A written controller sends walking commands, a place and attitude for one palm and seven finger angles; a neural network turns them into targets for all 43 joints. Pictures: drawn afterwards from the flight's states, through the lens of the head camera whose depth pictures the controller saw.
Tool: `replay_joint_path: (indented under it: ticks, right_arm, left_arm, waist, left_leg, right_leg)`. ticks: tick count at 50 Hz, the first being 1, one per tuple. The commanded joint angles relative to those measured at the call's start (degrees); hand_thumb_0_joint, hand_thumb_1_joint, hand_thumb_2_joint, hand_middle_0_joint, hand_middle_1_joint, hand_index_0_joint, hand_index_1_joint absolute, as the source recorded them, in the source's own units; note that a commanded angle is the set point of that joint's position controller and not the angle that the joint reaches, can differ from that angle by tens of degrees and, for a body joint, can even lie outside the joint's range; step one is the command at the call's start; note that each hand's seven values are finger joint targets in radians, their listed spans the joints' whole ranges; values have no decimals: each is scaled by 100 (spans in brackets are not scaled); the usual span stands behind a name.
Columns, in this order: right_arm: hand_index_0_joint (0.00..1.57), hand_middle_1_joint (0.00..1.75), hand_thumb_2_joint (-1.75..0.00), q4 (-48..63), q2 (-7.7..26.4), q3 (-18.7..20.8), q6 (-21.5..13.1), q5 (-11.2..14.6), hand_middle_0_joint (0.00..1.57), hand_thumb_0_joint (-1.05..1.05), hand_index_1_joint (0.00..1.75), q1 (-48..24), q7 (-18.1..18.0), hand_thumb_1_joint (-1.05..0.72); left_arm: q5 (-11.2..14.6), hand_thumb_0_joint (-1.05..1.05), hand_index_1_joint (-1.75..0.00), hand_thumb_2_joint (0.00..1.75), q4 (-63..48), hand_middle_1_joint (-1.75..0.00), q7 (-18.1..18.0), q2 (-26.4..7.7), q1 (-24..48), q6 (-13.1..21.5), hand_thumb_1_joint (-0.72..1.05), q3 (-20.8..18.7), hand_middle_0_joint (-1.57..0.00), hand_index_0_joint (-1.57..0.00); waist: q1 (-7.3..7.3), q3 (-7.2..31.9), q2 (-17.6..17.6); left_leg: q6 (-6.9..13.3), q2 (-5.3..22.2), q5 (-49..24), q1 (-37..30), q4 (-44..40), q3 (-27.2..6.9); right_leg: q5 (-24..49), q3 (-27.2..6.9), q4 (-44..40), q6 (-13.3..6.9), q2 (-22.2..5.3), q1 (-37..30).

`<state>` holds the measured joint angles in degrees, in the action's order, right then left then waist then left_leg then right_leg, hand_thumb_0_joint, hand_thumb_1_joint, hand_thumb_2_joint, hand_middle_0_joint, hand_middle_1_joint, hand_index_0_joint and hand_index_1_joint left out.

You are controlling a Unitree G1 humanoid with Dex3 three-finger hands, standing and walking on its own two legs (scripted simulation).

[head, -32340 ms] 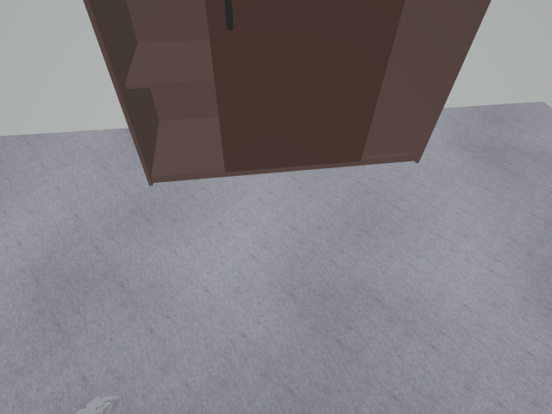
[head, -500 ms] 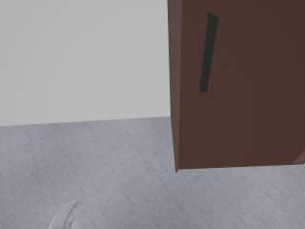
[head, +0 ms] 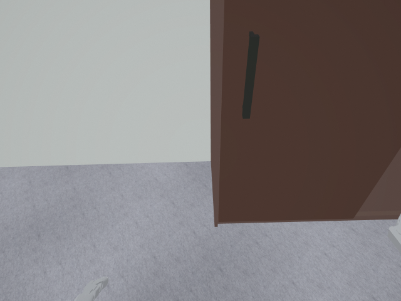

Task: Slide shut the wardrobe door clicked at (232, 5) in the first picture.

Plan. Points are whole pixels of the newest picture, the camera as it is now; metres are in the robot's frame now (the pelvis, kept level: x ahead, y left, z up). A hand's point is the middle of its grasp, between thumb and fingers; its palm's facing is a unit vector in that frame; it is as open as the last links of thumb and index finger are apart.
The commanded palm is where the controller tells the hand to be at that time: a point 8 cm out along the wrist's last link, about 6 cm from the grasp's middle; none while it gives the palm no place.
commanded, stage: stop stepping back and stand still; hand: right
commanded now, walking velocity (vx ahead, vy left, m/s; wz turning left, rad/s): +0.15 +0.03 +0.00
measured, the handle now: (248, 77) +0.73 -0.13 +0.15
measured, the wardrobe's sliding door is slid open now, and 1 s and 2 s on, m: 0.00 0.00 0.00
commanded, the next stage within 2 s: let the arm hang, fingers relaxed in 0.36 s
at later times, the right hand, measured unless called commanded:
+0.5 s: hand (398, 244) +0.20 -0.30 +0.11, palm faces +0.41 +0.83 -0.38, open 7.4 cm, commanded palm none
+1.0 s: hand out of the picture -0.05 -0.25 -0.17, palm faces +0.01 +0.97 -0.26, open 7.2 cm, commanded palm none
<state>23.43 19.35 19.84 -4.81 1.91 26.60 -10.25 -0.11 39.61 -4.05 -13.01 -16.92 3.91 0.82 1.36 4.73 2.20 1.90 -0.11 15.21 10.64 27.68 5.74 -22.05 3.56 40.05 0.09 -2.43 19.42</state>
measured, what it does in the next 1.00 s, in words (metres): steps on the spot: right foot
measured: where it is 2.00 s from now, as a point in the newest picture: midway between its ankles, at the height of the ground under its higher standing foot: outside the picture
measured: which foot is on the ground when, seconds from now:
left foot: down 0.00-1.00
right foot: up 0.00-0.02, down 0.04-1.00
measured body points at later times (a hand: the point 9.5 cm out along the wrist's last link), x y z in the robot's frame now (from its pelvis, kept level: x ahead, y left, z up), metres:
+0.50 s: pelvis -0.01 -0.04 -0.01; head -0.02 -0.05 +0.44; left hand +0.14 +0.20 -0.10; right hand +0.17 -0.34 +0.13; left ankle -0.02 +0.08 -0.73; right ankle +0.04 -0.13 -0.74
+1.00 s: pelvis -0.02 -0.04 +0.00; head +0.01 -0.04 +0.45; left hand +0.01 +0.21 -0.15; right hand -0.05 -0.30 -0.15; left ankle -0.01 +0.10 -0.74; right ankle +0.04 -0.13 -0.74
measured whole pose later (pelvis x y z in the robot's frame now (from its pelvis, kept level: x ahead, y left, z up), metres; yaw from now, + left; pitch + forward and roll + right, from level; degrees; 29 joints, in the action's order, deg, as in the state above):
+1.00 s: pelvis -0.02 -0.04 +0.00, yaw -2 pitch -1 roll +1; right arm -61.6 14.6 -0.3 1.8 -0.9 17.3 -1.1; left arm -0.8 60.2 0.2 -12.6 -13.9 -2.8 -0.9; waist 0.0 -4.7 -0.5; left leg -1.0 0.3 12.1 11.2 24.1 0.5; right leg -8.4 3.2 25.7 -2.6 0.1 16.7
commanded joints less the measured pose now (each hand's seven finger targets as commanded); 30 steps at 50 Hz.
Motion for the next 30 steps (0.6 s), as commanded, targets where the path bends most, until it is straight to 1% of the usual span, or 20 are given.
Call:
replay_joint_path:
  ticks: [1,3,5,10,11,12,13,14,15,16,18,20,21,22,23,24,25,26,28,30]
  right_arm:
    - [20,30,-90,1864,1391,531,-578,-113,20,0,30,-1033,-115,-90]
    - [20,30,-90,2256,1659,899,-718,-79,20,0,30,-736,-169,-90]
    - [20,30,-90,2293,1662,1048,-785,-113,20,0,30,-494,-128,-90]
    - [20,30,-90,1718,1327,999,-714,-50,20,0,30,147,-92,-90]
    - [20,30,-90,1556,1320,977,-671,-56,20,0,30,191,-78,-90]
    - [20,30,-90,1340,1342,1001,-641,-50,20,0,30,199,-61,-90]
    - [20,30,-90,1030,1244,924,-587,-43,20,0,30,323,-25,-90]
    - [20,30,-90,1089,1309,859,-595,18,20,0,30,-7,-25,-90]
    - [20,30,-90,1102,1234,803,-626,33,20,0,30,-218,-30,-90]
    - [20,30,-90,907,1195,813,-637,20,20,0,30,-120,-40,-90]
    - [20,30,-90,1132,1256,783,-628,9,20,0,30,-319,-33,-90]
    - [20,30,-90,1415,1319,808,-722,-18,20,0,30,-380,-43,-90]
    - [20,30,-90,1724,1322,783,-753,-18,20,0,30,-492,-31,-90]
    - [20,30,-90,2058,1382,825,-788,-28,20,0,30,-550,-35,-90]
    - [20,30,-90,-2929,43,-1535,-108,-372,20,0,30,-98,718,-90]
    - [20,30,-90,-2931,113,-1337,500,-372,20,0,30,-513,866,-90]
    - [20,30,-90,-2920,-64,-1304,705,-383,20,0,30,-489,881,-90]
    - [20,30,-90,-3202,-98,-1366,709,-388,20,0,30,-683,903,-90]
    - [20,30,-90,-3908,63,-1509,596,-373,20,0,30,-835,950,-90]
    - [20,30,-90,-4645,194,-1584,570,-367,20,0,30,-977,984,-90]
  left_arm:
    - [-42,0,-30,90,-1118,-30,-202,-735,987,472,90,-301,-20,-20]
    - [-14,0,-30,90,-1310,-30,-220,-810,963,467,90,-318,-20,-20]
    - [-63,0,-30,90,-1236,-30,-175,-617,1097,498,90,-256,-20,-20]
    - [8,0,-30,90,-1237,-30,-95,-633,831,602,90,-339,-20,-20]
    - [8,0,-30,90,-1258,-30,-81,-650,816,567,90,-346,-20,-20]
    - [-3,0,-30,90,-1240,-30,-63,-630,792,514,90,-372,-20,-20]
    - [-41,0,-30,90,-1225,-30,-40,-606,741,456,90,-387,-20,-20]
    - [-3,0,-30,90,-1183,-30,-14,-594,822,446,90,-350,-20,-20]
    - [45,0,-30,90,-1105,-30,2,-615,857,487,90,-383,-20,-20]
    - [32,0,-30,90,-1049,-30,16,-608,771,499,90,-357,-20,-20]
    - [38,0,-30,90,-1090,-30,12,-581,919,461,90,-285,-20,-20]
    - [5,0,-30,90,-1060,-30,-25,-526,923,478,90,-237,-20,-20]
    - [10,0,-30,90,-1105,-30,-47,-582,938,507,90,-271,-20,-20]
    - [18,0,-30,90,-1191,-30,-68,-668,997,531,90,-312,-20,-20]
    - [-77,0,-30,90,90,-30,487,-1506,770,802,90,-690,-20,-20]
    - [-31,0,-30,90,-47,-30,479,-1594,413,128,90,-646,-20,-20]
    - [-79,0,-30,90,-142,-30,403,-1173,353,-59,90,-472,-20,-20]
    - [-170,0,-30,90,-158,-30,379,-1030,473,-61,90,-430,-20,-20]
    - [-241,0,-30,90,-287,-30,394,-1104,719,-106,90,-388,-20,-20]
    - [-227,0,-30,90,-111,-30,388,-1280,808,-182,90,-429,-20,-20]
  waist:
    - [-186,-725,-829]
    - [-131,-672,-2117]
    - [-103,-702,-2205]
    - [-82,-230,-1108]
    - [-103,-250,-834]
    - [-118,-268,-213]
    - [-106,-359,652]
    - [-89,-482,1119]
    - [-62,-461,982]
    - [-115,-352,731]
    - [-131,-403,375]
    - [-157,-193,132]
    - [-136,-104,-214]
    - [-85,-7,-877]
    - [-552,-305,-1402]
    - [-496,-455,-1340]
    - [-552,-543,-1239]
    - [-493,-463,-779]
    - [-245,-199,-28]
    - [-148,71,66]
  left_leg:
    - [297,823,1653,1318,-559,-958]
    - [-142,-4,1002,1299,954,-169]
    - [-146,-47,1253,641,1952,-271]
    - [-126,-131,733,-375,-41,176]
    - [-25,8,665,-550,-380,-51]
    - [234,439,941,-513,-750,-712]
    - [618,1221,1369,-380,-1288,-2015]
    - [895,1809,1219,-262,-1623,-2742]
    - [995,1873,645,-200,-1571,-2661]
    - [945,1760,262,-222,-1371,-2264]
    - [722,1479,-777,-105,-943,-1518]
    - [432,1129,-1188,-58,-529,-947]
    - [212,902,-1153,42,-194,-776]
    - [-43,563,-837,289,145,-550]
    - [-262,486,-283,1899,1725,-53]
    - [-326,165,1805,1699,2538,-471]
    - [-360,61,2041,1624,3240,-728]
    - [-354,109,1849,1595,3517,-923]
    - [-314,219,1631,1326,2965,-916]
    - [-346,191,1301,906,1906,-626]
  right_leg:
    - [-571,-456,-1521,-288,-286,-629]
    - [-1349,-2158,-2691,-680,-1375,-395]
    - [-2460,-2150,-3333,-652,-1455,613]
    - [-1122,-856,-2380,-332,-932,273]
    - [-1037,-652,-1954,-266,-767,475]
    - [-857,-334,-1106,-173,-507,734]
    - [-492,-81,-94,-56,-190,1096]
    - [-248,29,709,45,-45,1304]
    - [-407,-117,1160,60,-71,1283]
    - [-410,-187,1004,48,-120,1155]
    - [-23,-47,147,36,-140,637]
    - [878,118,-917,-5,4,-211]
    - [1408,-146,-1320,-83,-136,-614]
    - [1998,-694,-1518,-242,-556,-903]
    - [3304,-1539,-1131,-603,-1262,-1266]
    - [3435,-2139,-1796,-1138,-1667,-341]
    - [2959,-2202,-1998,-1218,-1651,18]
    - [2681,-2164,-2065,-1190,-1620,231]
    - [2902,-1838,-1831,-1131,-1301,-42]
    - [2730,-1398,-1761,-992,-1066,-420]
